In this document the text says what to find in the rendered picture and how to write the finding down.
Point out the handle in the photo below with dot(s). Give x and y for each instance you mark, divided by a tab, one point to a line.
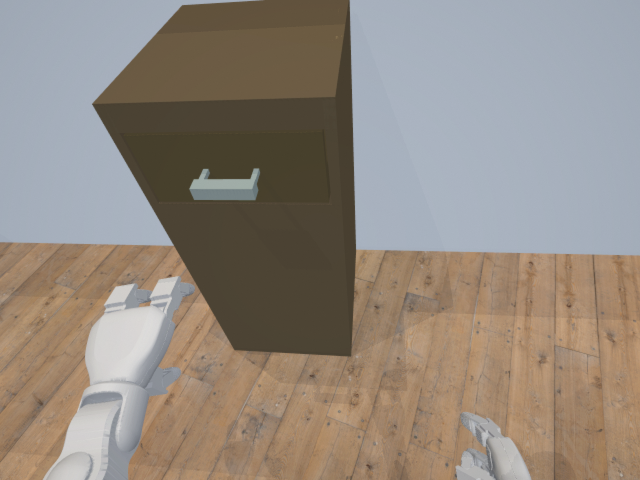
224	189

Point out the robot right hand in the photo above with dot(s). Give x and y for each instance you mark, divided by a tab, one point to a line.
503	460

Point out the cabinet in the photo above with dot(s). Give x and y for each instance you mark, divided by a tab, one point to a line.
278	276

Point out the drawer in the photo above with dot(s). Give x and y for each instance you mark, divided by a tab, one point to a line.
293	164

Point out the robot left forearm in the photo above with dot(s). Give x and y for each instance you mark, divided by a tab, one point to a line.
104	433

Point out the robot left hand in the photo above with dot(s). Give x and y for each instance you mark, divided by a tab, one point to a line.
129	342

